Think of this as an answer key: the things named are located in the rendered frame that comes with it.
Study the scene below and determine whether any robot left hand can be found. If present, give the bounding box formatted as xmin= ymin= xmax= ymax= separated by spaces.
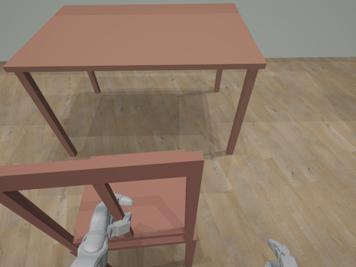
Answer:
xmin=88 ymin=192 xmax=133 ymax=238

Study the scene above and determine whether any robot right hand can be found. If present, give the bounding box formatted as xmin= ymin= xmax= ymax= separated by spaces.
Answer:
xmin=265 ymin=239 xmax=299 ymax=267

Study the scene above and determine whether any chair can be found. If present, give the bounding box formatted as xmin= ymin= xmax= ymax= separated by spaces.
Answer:
xmin=0 ymin=150 xmax=204 ymax=267

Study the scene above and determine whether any robot left forearm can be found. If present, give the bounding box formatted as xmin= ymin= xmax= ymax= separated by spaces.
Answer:
xmin=70 ymin=230 xmax=108 ymax=267

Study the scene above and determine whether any table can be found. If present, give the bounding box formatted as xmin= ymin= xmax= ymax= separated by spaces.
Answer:
xmin=3 ymin=3 xmax=266 ymax=157

